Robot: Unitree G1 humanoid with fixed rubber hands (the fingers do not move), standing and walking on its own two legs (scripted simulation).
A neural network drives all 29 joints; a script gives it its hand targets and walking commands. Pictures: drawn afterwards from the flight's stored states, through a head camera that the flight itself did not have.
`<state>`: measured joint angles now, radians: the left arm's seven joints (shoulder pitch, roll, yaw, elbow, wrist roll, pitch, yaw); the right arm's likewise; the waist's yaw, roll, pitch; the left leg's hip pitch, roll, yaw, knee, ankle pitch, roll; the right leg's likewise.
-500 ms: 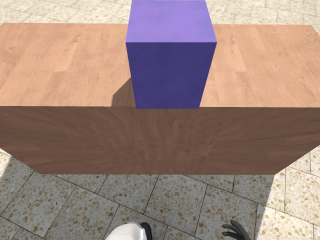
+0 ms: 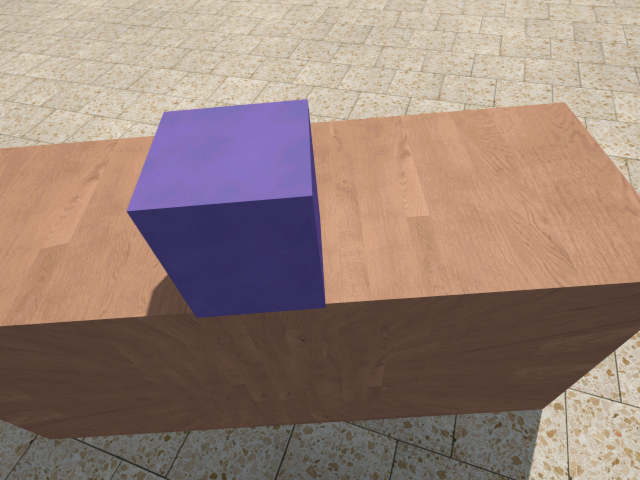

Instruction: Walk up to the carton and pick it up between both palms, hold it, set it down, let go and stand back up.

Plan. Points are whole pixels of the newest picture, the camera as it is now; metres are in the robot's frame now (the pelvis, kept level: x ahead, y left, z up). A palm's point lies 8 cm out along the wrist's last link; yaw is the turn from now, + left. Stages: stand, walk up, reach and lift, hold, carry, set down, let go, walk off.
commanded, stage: walk up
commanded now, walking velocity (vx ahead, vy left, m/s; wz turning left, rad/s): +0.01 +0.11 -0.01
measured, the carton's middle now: (248, 214) +0.47 +0.12 +0.04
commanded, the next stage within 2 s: none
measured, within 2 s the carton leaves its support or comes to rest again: neither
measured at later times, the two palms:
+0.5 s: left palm out of the picture -0.08 +0.28 -0.10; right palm out of the picture -0.08 -0.24 -0.17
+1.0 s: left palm out of the picture -0.20 +0.42 -0.13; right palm out of the picture -0.28 -0.07 -0.10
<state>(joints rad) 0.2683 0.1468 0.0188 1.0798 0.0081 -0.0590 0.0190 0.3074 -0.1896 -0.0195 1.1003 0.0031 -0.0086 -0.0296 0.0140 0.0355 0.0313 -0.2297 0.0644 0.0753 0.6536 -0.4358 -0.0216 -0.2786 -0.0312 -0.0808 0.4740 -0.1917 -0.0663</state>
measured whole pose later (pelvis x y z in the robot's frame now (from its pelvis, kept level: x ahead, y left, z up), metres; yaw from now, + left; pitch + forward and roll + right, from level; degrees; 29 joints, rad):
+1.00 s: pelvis -0.21 +0.17 +0.02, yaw +2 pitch +2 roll -5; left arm 0.27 0.26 0.08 1.08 0.02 0.07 -0.01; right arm 0.51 -0.17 0.01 1.05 -0.01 -0.02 -0.02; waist -0.02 0.00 -0.09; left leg -0.15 -0.01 0.11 0.15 -0.15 -0.02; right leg -0.47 0.04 -0.06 1.19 -0.15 0.03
